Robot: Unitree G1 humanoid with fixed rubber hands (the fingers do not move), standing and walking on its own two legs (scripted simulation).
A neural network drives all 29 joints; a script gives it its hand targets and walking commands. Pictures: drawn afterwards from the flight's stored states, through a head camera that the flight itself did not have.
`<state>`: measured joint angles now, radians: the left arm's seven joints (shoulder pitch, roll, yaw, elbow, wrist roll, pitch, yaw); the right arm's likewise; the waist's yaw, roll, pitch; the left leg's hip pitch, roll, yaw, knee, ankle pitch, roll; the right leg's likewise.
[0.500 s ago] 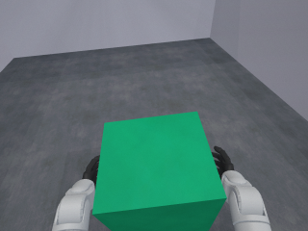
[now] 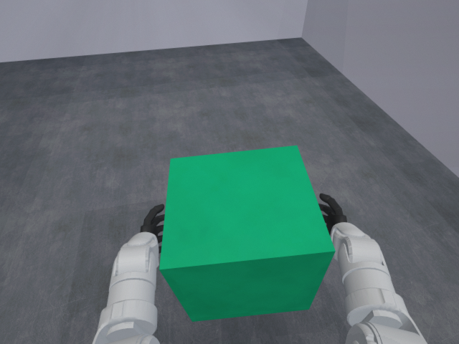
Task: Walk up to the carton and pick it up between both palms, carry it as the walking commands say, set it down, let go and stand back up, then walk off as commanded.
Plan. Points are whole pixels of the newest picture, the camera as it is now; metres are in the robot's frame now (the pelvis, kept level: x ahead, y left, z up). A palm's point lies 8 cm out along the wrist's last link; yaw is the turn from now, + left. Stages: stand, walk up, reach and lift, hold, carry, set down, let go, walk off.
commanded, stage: set down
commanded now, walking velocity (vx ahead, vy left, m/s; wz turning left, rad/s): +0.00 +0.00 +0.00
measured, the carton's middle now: (242, 237) +0.33 +0.05 -0.04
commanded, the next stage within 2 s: none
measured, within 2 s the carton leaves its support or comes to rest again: neither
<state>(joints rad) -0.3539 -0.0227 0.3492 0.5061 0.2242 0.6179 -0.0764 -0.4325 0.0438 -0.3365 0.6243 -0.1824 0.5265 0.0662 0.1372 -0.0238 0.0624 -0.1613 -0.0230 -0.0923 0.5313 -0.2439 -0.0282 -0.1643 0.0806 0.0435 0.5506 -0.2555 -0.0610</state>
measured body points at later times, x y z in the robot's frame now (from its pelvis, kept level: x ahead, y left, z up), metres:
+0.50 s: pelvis +0.03 +0.03 -0.02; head +0.14 +0.03 +0.42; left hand +0.31 +0.25 -0.09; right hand +0.38 -0.10 -0.09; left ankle +0.04 +0.14 -0.73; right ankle +0.03 -0.08 -0.73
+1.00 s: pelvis -0.02 -0.01 -0.09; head +0.16 -0.01 +0.32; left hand +0.33 +0.24 -0.17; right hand +0.41 -0.11 -0.17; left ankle +0.04 +0.14 -0.73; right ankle +0.03 -0.08 -0.73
